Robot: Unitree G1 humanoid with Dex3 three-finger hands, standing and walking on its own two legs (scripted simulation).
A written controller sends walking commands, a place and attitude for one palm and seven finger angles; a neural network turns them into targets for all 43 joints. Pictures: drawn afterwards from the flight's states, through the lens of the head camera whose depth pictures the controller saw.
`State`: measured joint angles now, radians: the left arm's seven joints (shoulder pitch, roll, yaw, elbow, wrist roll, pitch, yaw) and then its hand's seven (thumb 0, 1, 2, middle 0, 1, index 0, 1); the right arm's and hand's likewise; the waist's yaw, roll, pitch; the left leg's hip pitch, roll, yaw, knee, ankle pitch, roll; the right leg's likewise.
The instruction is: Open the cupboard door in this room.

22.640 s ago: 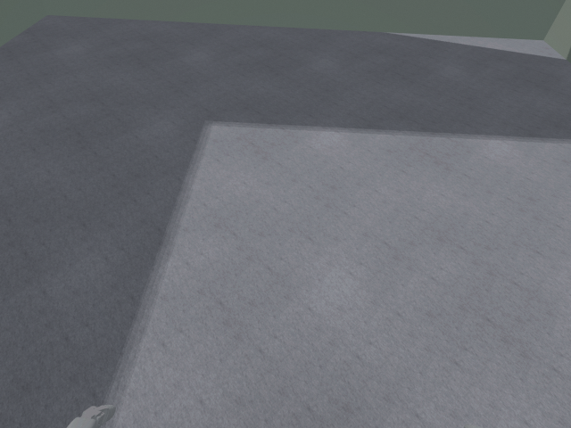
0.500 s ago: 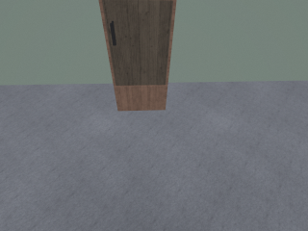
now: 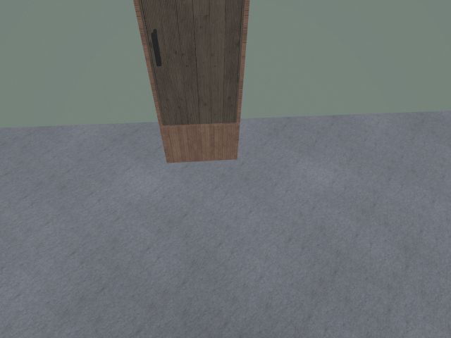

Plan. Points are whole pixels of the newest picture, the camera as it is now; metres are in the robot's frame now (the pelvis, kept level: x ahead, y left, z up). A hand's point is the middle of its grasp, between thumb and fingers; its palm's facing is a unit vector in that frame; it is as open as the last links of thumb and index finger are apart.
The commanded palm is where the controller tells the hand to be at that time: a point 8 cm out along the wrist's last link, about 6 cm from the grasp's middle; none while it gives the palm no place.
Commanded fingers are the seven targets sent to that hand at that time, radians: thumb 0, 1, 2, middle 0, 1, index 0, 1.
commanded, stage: look at it before walking up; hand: left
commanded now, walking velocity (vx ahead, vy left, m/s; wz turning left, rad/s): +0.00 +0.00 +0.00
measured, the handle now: (156, 47) +1.14 +0.35 -0.03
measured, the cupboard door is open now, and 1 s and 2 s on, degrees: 0 0 0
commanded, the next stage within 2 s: walk to a spot facing it in 0.30 s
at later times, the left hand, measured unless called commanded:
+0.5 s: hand out of the picture -0.01 +0.16 -0.18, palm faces +0.04 -0.98 -0.17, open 7.3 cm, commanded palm none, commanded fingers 0.00 0.90 0.90 -0.20 -0.30 -0.20 -0.30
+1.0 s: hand out of the picture +0.01 +0.12 -0.16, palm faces +0.18 -0.97 -0.15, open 7.4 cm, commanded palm none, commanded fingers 0.00 0.90 0.90 -0.20 -0.30 -0.20 -0.30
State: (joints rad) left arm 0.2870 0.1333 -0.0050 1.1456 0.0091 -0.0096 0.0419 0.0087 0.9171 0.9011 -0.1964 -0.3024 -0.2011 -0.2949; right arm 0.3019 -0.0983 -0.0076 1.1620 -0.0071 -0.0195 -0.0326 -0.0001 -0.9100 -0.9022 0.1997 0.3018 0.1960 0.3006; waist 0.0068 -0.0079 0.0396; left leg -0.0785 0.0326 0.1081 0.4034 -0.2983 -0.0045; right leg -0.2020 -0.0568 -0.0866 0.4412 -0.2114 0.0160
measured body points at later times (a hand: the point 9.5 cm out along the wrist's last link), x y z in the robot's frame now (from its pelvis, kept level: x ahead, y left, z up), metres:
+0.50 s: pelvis +0.01 +0.00 +0.00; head +0.01 +0.00 +0.45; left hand -0.01 +0.21 -0.16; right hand -0.01 -0.21 -0.16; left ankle -0.05 +0.11 -0.74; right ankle +0.02 -0.13 -0.74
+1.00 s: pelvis +0.15 -0.01 -0.01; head +0.19 -0.01 +0.44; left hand +0.01 +0.17 -0.15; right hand +0.24 -0.24 -0.16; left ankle +0.23 +0.14 -0.69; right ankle +0.02 -0.12 -0.74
